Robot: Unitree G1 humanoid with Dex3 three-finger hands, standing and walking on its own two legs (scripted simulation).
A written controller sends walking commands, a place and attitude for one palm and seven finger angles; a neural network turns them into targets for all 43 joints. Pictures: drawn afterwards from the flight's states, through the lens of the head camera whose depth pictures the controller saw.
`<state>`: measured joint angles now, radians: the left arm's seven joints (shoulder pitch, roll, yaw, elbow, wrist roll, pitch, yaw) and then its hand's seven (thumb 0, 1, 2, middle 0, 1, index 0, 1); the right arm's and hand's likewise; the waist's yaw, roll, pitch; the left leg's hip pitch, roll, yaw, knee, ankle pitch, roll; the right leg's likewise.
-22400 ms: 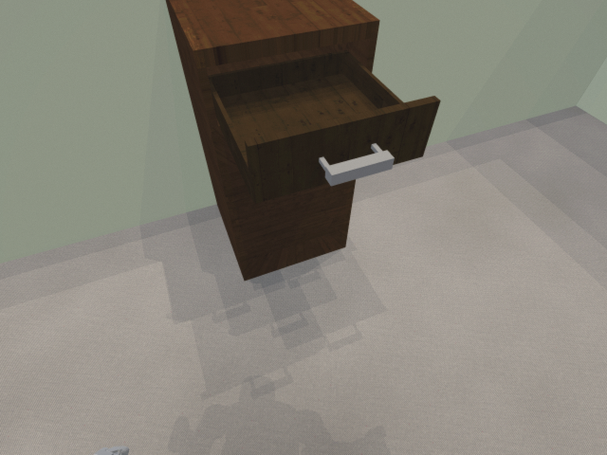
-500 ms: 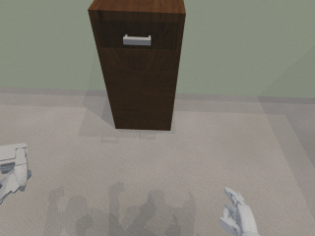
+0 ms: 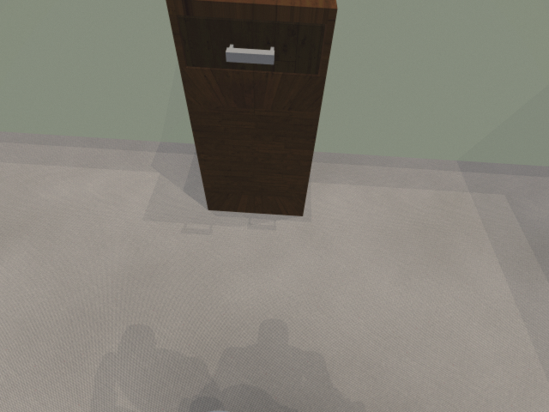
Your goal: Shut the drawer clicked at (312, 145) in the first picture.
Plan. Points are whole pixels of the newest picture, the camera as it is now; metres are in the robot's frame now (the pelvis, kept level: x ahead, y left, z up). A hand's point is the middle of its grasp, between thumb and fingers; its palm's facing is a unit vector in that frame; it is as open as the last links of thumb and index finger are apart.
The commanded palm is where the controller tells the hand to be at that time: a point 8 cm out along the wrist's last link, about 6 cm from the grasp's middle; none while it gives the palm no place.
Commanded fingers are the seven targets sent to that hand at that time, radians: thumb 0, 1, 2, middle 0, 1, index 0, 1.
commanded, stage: let the arm hang, fingers relaxed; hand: left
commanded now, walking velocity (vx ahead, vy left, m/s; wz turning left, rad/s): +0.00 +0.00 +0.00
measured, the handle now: (251, 52) +0.99 +0.12 +0.01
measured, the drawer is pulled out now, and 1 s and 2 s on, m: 0.00 0.00 0.00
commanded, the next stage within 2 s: look to check the result in 0.60 s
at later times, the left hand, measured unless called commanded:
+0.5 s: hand out of the picture +0.11 +0.23 -0.15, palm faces -0.04 -0.95 -0.31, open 7.4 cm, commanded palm none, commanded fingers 0.00 0.90 0.90 -0.20 -0.30 -0.20 -0.30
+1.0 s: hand out of the picture +0.11 +0.23 -0.15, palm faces -0.04 -0.94 -0.34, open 7.4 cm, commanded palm none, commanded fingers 0.00 0.90 0.90 -0.20 -0.30 -0.20 -0.30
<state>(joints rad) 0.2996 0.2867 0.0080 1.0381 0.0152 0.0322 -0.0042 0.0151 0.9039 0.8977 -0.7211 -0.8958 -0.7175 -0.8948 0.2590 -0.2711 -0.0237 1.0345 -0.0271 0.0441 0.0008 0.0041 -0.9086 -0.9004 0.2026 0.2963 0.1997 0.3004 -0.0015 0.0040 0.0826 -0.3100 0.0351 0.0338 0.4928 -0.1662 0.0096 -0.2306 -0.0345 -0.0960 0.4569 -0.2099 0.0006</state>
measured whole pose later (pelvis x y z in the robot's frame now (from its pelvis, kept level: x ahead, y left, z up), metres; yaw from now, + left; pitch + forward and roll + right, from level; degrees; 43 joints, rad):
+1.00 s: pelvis +0.04 -0.02 +0.01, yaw -1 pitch -1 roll +0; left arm 0.11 0.32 0.01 1.14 0.01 -0.01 -0.01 0.01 0.90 0.90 -0.20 -0.30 -0.20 -0.30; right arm 0.09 -0.33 -0.01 1.13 -0.02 0.01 0.00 0.00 -0.91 -0.90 0.20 0.30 0.20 0.30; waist -0.01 0.02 0.07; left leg -0.16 0.04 0.05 0.32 -0.14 -0.02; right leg -0.10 -0.02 -0.09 0.31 -0.19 -0.01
